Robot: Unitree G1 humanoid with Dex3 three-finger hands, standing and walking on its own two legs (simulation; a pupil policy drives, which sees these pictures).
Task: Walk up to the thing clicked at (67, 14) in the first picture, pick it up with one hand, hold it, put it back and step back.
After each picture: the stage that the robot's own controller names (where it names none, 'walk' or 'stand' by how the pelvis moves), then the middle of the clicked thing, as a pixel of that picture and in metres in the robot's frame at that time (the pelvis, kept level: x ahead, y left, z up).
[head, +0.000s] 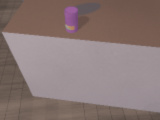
stand; (71, 20) +0.72 +0.08 +0.00
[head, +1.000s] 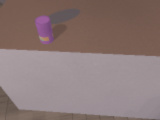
walk; (44, 30) +0.62 +0.22 +0.02
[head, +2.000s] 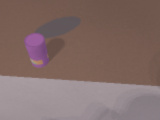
stand; (37, 51) +0.44 +0.19 +0.04
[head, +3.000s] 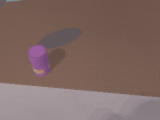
stand; (39, 61) +0.44 +0.19 +0.00
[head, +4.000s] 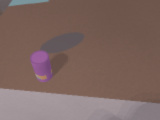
stand; (42, 66) +0.42 +0.18 +0.00
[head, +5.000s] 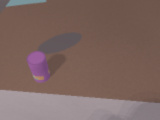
stand; (39, 67) +0.42 +0.19 +0.00
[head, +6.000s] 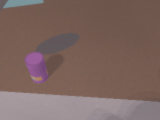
stand; (37, 68) +0.41 +0.20 +0.00
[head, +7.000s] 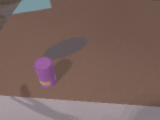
rise first; (45, 73) +0.39 +0.19 +0.01
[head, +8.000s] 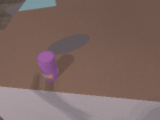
go down; (48, 66) +0.42 +0.19 +0.01
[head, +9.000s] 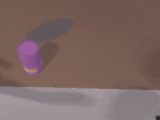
go down; (31, 59) +0.42 +0.17 +0.02
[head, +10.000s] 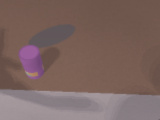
go down; (32, 62) +0.42 +0.18 +0.03
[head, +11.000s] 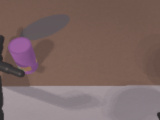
close in; (24, 56) +0.42 +0.19 +0.05
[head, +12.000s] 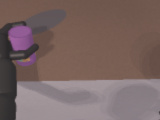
lift; (23, 46) +0.45 +0.18 +0.06
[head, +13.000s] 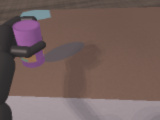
lift; (30, 44) +0.34 +0.16 +0.23
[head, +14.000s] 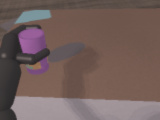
hold; (35, 52) +0.34 +0.16 +0.20
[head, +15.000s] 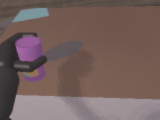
hold; (31, 59) +0.33 +0.17 +0.18
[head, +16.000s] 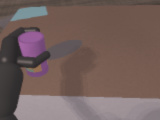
hold; (34, 54) +0.34 +0.16 +0.19
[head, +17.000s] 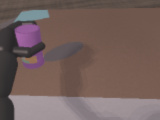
crouch; (30, 46) +0.36 +0.17 +0.20
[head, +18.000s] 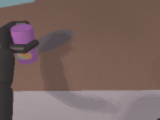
lower; (25, 44) +0.43 +0.19 +0.13
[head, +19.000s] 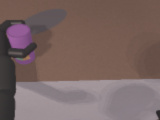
lower; (22, 45) +0.45 +0.19 +0.07
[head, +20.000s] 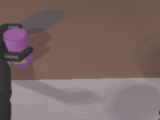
lower; (18, 48) +0.44 +0.20 +0.06
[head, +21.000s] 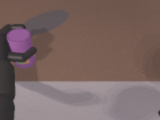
lower; (22, 49) +0.44 +0.19 +0.06
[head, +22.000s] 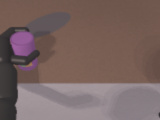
loosen; (25, 51) +0.43 +0.19 +0.06
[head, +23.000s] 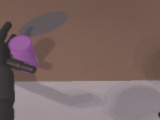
withdraw; (24, 55) +0.42 +0.18 +0.06
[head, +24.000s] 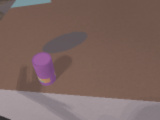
sink last; (44, 69) +0.39 +0.18 +0.03
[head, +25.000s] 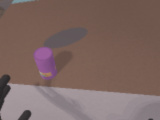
stand; (46, 63) +0.41 +0.18 +0.03
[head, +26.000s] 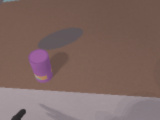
stand; (41, 66) +0.40 +0.18 +0.03
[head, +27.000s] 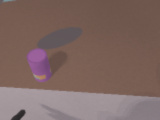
stand; (40, 66) +0.40 +0.18 +0.03
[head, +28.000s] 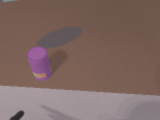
stand; (40, 64) +0.40 +0.18 +0.04
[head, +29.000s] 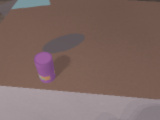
stand; (45, 67) +0.42 +0.18 +0.00
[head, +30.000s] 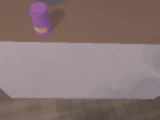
walk; (41, 19) +0.56 +0.18 +0.03
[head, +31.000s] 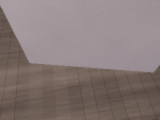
walk; out of the picture +0.92 +0.16 +0.03
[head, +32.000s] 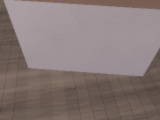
stand; out of the picture +1.04 +0.19 +0.02
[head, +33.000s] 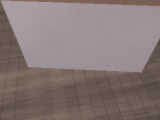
stand; out of the picture +1.06 +0.20 +0.00
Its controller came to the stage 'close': yes
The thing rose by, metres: 0.20
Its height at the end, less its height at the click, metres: +0.00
